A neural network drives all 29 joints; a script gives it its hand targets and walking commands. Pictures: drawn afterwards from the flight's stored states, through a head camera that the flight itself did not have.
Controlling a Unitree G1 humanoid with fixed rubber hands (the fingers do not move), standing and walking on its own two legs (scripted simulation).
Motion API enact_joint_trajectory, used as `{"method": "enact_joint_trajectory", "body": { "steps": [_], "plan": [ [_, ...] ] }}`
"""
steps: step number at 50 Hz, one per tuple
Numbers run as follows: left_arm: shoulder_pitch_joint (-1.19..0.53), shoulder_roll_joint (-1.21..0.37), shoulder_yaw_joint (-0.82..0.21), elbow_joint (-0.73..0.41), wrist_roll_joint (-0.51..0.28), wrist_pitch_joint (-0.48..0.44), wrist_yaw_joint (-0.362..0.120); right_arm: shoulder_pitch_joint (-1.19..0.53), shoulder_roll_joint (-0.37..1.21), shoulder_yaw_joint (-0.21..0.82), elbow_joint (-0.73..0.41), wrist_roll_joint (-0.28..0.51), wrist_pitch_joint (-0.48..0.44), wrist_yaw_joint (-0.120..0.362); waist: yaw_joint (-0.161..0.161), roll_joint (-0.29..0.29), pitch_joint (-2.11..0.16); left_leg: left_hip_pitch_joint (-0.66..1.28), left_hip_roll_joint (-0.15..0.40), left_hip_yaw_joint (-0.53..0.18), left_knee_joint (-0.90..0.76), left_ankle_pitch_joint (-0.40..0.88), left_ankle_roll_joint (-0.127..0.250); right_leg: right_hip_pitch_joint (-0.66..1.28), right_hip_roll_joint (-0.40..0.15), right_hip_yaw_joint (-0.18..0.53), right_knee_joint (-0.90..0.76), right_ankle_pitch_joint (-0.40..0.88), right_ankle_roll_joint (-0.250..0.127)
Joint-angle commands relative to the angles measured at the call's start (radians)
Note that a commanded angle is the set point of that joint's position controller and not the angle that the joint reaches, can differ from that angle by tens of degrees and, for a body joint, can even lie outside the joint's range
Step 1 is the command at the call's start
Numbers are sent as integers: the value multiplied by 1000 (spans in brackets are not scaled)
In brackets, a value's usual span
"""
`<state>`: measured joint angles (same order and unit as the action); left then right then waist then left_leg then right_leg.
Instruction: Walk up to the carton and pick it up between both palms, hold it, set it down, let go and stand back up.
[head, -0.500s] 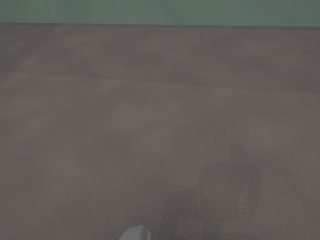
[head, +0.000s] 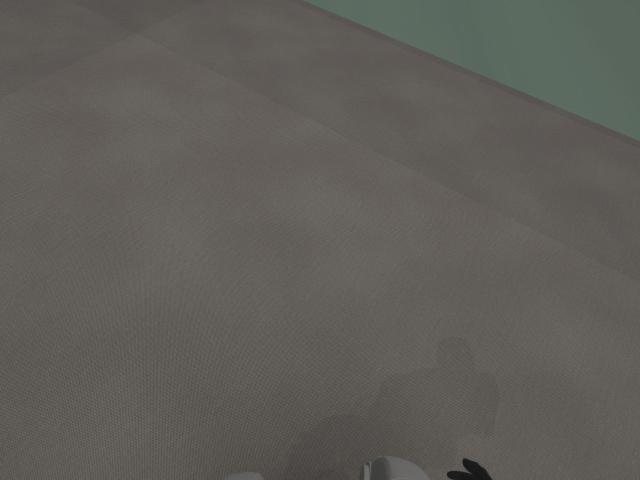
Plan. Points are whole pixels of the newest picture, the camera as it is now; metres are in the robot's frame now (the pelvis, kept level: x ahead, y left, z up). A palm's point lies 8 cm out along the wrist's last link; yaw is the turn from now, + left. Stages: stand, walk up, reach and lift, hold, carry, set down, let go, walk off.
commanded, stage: walk up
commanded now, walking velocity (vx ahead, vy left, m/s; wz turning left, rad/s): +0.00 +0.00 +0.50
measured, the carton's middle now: out of the picture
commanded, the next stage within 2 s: none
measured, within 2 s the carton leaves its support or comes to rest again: neither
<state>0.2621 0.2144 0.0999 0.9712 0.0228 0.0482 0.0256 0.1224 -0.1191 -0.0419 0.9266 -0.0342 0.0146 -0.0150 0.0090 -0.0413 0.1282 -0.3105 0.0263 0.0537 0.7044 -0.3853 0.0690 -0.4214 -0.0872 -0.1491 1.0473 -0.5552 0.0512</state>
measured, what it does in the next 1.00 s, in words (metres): steps on the spot, turning left: right foot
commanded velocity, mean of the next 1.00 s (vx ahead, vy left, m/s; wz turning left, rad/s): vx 0.00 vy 0.00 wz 0.50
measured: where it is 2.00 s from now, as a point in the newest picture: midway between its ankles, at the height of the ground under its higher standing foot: outside the picture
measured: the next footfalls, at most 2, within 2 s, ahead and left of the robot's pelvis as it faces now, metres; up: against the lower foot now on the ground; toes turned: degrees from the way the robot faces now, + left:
right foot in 0.60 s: +0.00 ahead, -0.12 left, +0.00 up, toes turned +16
left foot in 1.06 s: -0.12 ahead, +0.08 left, +0.00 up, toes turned +35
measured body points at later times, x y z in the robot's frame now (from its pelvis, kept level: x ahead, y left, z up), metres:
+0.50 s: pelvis -0.04 +0.00 +0.01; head +0.00 +0.01 +0.46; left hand +0.06 +0.26 -0.12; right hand +0.02 -0.24 -0.14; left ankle +0.00 +0.06 -0.72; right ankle -0.03 -0.15 -0.69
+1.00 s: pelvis -0.07 -0.04 +0.01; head -0.03 -0.03 +0.46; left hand -0.15 +0.20 -0.13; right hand +0.13 -0.23 -0.14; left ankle -0.16 +0.07 -0.70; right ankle -0.03 -0.13 -0.72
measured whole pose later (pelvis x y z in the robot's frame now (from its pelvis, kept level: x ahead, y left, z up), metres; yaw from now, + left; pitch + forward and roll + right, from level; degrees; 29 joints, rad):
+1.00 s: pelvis -0.07 -0.04 +0.01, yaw +29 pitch +0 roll -1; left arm 0.25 0.18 0.06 0.93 0.04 -0.01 0.02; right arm 0.16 -0.24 -0.09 0.92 -0.01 0.08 0.03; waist 0.01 0.03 0.08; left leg -0.34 0.06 0.00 0.82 -0.50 -0.08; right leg -0.23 -0.07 -0.22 0.54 -0.31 -0.02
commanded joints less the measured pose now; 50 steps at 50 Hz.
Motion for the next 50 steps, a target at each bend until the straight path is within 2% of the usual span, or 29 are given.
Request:
{"method": "enact_joint_trajectory", "body": {
  "steps": [1, 2, 3, 4, 5, 6, 8, 10, 13, 17, 21, 24, 27, 28, 29, 30, 31, 32, 33, 34, 35, 36, 38, 43, 47, 50],
  "plan": [
    [48, 64, 14, -72, -13, -7, -12, 18, -256, -42, -87, 5, -11, -28, 12, 214, -106, 219, 246, -189, -374, 849, 32, -218, -9, 102, 133, 220, 26],
    [-7, 95, 19, -90, -2, -7, -7, 39, -259, -48, -79, 18, -14, -21, -18, 226, -137, 215, 220, -230, -360, 872, 26, -176, 0, 107, 144, 250, 28],
    [-51, 64, 3, -101, 12, 0, -6, 131, -212, -49, -45, 50, -23, -9, -30, 248, -195, 212, 207, -285, -360, 811, -10, -139, -22, 130, 142, 243, 26],
    [-51, 72, 8, -107, 5, 7, -10, 140, -196, -43, -44, 54, -24, -8, -22, 220, -195, 215, 204, -284, -378, 724, -32, -147, -18, 140, 148, 259, 29],
    [-23, 79, 11, -95, -2, 15, -14, 121, -208, -46, -58, 51, -27, -9, -5, 175, -201, 271, 204, -270, -384, 675, -40, -191, -14, 147, 147, 282, 32],
    [-22, 76, 8, -89, -5, 20, -16, 116, -226, -52, -69, 44, -31, -10, -5, 156, -203, 296, 205, -282, -386, 650, -37, -219, -14, 152, 139, 294, 38],
    [-91, 68, 3, -111, -4, 22, -8, 161, -230, -57, -60, 35, -34, -8, -27, 167, -177, 245, 204, -352, -401, 590, -22, -204, -23, 174, 97, 298, 48],
    [-102, 74, 3, -111, -4, 20, -4, 174, -232, -60, -62, 30, -35, -8, -25, 161, -175, 277, 209, -382, -409, 553, -9, -222, -20, 184, 67, 293, 53],
    [-148, 81, 1, -123, -9, 13, 5, 206, -239, -65, -64, 23, -35, -6, -39, 163, -172, 272, 235, -468, -423, 470, 36, -210, -18, 207, 8, 237, 50],
    [-190, 88, -3, -134, -17, 0, 17, 232, -246, -71, -62, 11, -27, -2, -51, 157, -163, 256, 243, -527, -430, 397, 100, -172, 0, 215, -83, 142, 35],
    [-196, 81, -10, -134, -25, -15, 23, 230, -255, -79, -60, 2, -18, 4, -55, 150, -169, 207, 227, -556, -422, 373, 155, -88, 31, 208, -164, 80, 14],
    [-178, 76, -14, -130, -32, -28, 24, 209, -258, -85, -61, 1, -11, 8, -52, 149, -179, 160, 211, -579, -419, 392, 159, -1, 58, 201, -241, 84, -1],
    [-110, 73, -18, -114, -41, -39, 25, 167, -257, -89, -62, 5, -2, 11, -28, 151, -195, 99, 183, -593, -407, 404, 123, 132, 86, 189, -397, 108, -23],
    [-61, 68, -19, -99, -43, -43, 25, 141, -255, -90, -65, 10, 4, 11, -2, 143, -199, 55, 154, -576, -392, 374, 91, 213, 93, 174, -508, 169, -32],
    [2, 67, -19, -79, -40, -49, 25, 112, -251, -91, -69, 21, 10, 8, 34, 119, -199, -8, 102, -537, -358, 297, 39, 321, 85, 154, -674, 282, -37],
    [28, 130, -4, -70, -24, -55, 30, 117, -208, -84, -76, 36, 12, 2, 28, -4, -209, -125, 7, -441, -239, 100, -33, 427, -51, 263, -785, 285, -55],
    [10, 212, 11, -85, -13, -56, 31, 154, -139, -73, -83, 47, 12, -6, -3, -229, -208, -288, -149, -202, 38, -126, -77, 497, -327, 528, -844, 235, -121],
    [-51, 242, 18, -104, 4, -50, 31, 132, -223, -93, -95, 12, 10, -12, 5, -290, -168, -309, -117, -97, 250, -214, -89, 300, -444, 630, -873, 229, -261],
    [-97, 192, 7, -124, 15, -48, 31, 103, -236, -91, -96, -7, 11, -1, -7, -222, -95, -230, -76, -153, 341, -176, -84, 132, -409, 611, -923, 205, -281],
    [-155, 110, -18, -143, 1, -55, 33, 118, -229, -97, -64, -7, 9, 10, -42, -90, -53, -212, -64, -174, 370, -105, -86, 133, -302, 474, -889, 289, -235],
    [-196, 86, -28, -157, -3, -61, 36, 164, -203, -97, -30, -3, 12, 22, -74, -41, -52, -226, -73, -161, 411, -53, -101, 171, -224, 350, -833, 423, -190],
    [-192, 94, -26, -160, -4, -68, 40, 186, -194, -96, -19, -4, 20, 33, -82, -64, -74, -239, -75, -144, 456, -22, -112, 207, -204, 295, -806, 517, -180],
    [-129, 111, -16, -142, -6, -71, 29, 173, -177, -88, -17, -2, 29, 40, -54, -95, -88, -250, -65, -118, 479, -8, -137, 251, -188, 248, -768, 637, -194],
    [13, 135, -4, -95, 7, -77, 19, 51, -165, -69, -66, 14, 47, 42, 10, -142, -103, -265, -8, -74, 299, -43, -178, 371, -219, 216, -724, 730, -226],
    [40, 188, 14, -86, 19, -75, 6, -3, -156, -51, -98, 24, 48, 41, 32, -160, -145, -141, 8, -8, 116, -151, -156, 373, -251, 168, -660, 844, -237],
    [36, 212, 23, -83, 22, -65, -3, 25, -169, -48, -97, 34, 38, 42, 22, -182, -176, -35, -8, 37, -32, -98, -127, 353, -265, 145, -600, 897, -219]
  ]
}}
